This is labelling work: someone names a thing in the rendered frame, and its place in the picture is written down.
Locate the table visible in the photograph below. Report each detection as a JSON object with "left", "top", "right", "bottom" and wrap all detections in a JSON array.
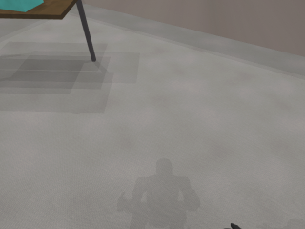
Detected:
[{"left": 0, "top": 0, "right": 96, "bottom": 62}]

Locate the carton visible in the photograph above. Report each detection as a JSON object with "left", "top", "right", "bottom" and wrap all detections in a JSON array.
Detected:
[{"left": 0, "top": 0, "right": 44, "bottom": 12}]

